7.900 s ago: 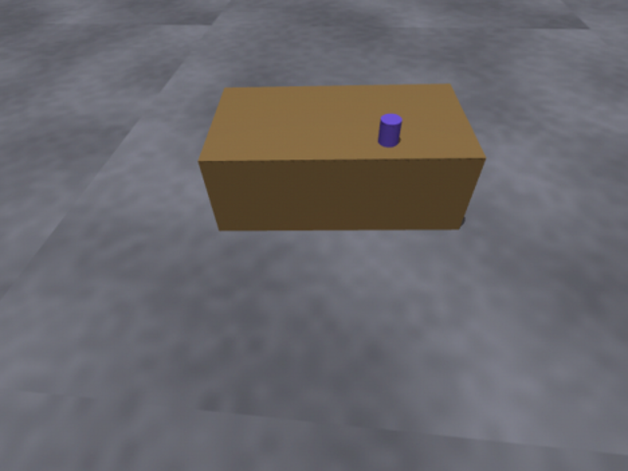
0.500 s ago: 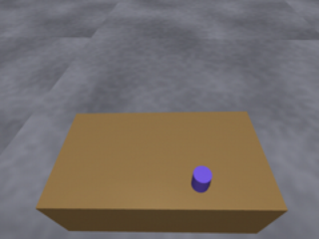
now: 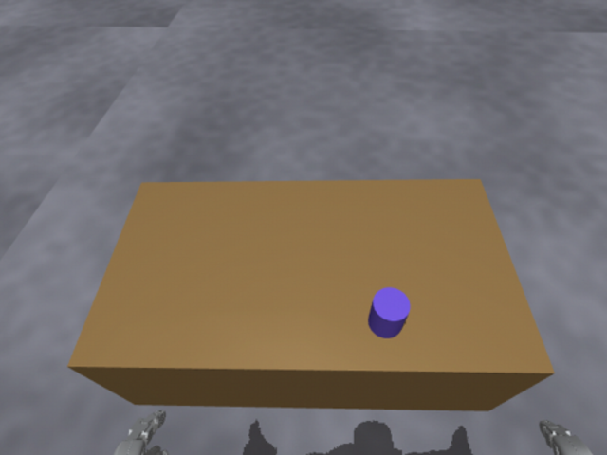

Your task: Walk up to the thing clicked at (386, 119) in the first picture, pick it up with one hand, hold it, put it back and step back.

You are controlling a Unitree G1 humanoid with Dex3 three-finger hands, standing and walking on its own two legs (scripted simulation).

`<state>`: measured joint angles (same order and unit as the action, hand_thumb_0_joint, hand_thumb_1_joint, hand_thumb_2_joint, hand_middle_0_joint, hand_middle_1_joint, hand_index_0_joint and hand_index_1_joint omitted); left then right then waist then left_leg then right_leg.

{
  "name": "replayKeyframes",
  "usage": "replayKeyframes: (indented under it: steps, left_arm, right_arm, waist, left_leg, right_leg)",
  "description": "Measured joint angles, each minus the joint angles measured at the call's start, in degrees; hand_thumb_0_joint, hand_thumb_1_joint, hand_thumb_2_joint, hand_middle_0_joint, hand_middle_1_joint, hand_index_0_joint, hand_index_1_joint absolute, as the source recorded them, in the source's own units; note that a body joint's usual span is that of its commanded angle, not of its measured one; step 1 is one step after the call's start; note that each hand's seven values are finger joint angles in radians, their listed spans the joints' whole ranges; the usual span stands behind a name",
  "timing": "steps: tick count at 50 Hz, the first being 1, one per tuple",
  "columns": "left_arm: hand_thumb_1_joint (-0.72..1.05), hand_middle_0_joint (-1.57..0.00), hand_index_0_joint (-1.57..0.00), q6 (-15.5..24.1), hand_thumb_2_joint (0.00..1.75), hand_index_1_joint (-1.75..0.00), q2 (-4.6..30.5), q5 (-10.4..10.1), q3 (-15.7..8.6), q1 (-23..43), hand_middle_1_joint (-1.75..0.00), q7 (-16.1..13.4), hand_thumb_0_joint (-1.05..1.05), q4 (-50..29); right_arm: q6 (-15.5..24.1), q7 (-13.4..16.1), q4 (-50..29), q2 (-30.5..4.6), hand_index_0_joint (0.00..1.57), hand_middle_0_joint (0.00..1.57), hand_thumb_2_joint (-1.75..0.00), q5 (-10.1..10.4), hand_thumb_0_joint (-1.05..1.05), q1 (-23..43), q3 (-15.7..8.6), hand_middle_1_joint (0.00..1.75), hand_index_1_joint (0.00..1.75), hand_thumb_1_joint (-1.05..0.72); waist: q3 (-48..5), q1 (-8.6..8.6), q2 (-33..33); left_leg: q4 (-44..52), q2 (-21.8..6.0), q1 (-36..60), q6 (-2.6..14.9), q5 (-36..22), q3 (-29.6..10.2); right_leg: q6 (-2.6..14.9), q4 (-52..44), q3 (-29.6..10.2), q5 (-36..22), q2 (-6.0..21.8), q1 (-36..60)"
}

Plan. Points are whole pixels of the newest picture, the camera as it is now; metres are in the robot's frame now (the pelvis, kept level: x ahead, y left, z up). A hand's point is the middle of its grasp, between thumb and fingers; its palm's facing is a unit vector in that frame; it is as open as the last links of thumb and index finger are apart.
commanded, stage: go down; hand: right
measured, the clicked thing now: (388, 313) +0.46 -0.14 -0.32
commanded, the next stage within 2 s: none
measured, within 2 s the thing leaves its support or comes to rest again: neither
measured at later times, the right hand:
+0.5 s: hand out of the picture +0.16 -0.27 -0.13, palm faces +0.05 +0.95 -0.31, open 17.5 cm
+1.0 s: hand out of the picture +0.15 -0.28 -0.12, palm faces +0.06 +0.95 -0.30, open 17.3 cm
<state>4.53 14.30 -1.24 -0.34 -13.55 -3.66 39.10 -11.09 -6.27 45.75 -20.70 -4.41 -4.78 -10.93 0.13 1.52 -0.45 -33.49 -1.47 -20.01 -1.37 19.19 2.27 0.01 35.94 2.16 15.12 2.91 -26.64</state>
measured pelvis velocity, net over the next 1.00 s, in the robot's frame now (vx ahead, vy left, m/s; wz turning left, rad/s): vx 0.01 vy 0.00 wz -0.03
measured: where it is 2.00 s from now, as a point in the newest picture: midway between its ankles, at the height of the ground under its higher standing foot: outside the picture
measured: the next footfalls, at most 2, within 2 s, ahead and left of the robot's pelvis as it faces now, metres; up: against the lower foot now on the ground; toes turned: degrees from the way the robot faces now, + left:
none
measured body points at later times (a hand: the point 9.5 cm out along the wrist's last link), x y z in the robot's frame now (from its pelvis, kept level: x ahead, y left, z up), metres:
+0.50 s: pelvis +0.02 +0.01 -0.02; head +0.07 +0.00 +0.42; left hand +0.16 +0.27 -0.11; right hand +0.16 -0.32 -0.11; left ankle -0.03 +0.14 -0.73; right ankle +0.03 -0.12 -0.73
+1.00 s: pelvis +0.01 +0.00 -0.04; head +0.06 -0.02 +0.41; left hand +0.17 +0.25 -0.11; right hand +0.15 -0.33 -0.10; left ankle -0.03 +0.14 -0.73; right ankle +0.03 -0.12 -0.73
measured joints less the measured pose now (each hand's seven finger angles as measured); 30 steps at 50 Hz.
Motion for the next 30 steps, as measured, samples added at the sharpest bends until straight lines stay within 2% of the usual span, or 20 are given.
replayKeyframes:
  steps: [6, 12, 30]
  left_arm:
    - [0.89, -0.2, -0.2, 1.7, 0.9, -0.31, 0.5, 0.6, -0.2, 0.6, -0.3, -0.9, 0.01, 0.2]
    - [0.89, -0.2, -0.2, 2.7, 0.9, -0.31, 0.5, 0.5, 0.0, 0.7, -0.3, -2.3, 0.01, -0.3]
    - [0.89, -0.2, -0.2, 4.0, 0.9, -0.31, -0.2, 0.1, 0.4, -0.5, -0.3, -4.9, 0.01, -2.9]
  right_arm:
    - [-0.4, -0.2, -4.7, 0.1, 0.05, 0.05, -0.08, 0.0, 0.0, -2.0, -0.7, 0.06, 0.06, 0.42]
    - [-2.4, -0.9, -10.0, -0.6, 0.05, 0.05, -0.06, 1.0, 0.0, -4.6, -1.1, 0.06, 0.06, 0.5]
    - [-9.0, -3.1, -22.5, -2.0, 0.05, 0.05, -0.05, 3.3, -0.01, -10.7, -1.9, 0.06, 0.06, 0.54]
  waist:
    - [-0.9, -0.42, 0.1]
    - [-2.0, -0.29, 0.1]
    - [-4.9, 0.3, -0.6]
  left_leg:
    - [-4.4, 0.0, -3.0, 0.15, 2.5, 0.6]
    - [-6.9, 0.2, -4.4, 0.33, 4.3, 1.0]
    - [-12.8, 0.5, -8.9, 0.46, 8.3, 1.9]
  right_leg:
    - [-0.21, 4.4, -0.7, 2.2, 0.1, -3.3]
    - [-0.46, 7.2, -1.4, 4.0, 0.3, -5.1]
    - [-0.74, 14.0, -2.6, 8.0, 0.7, -10.4]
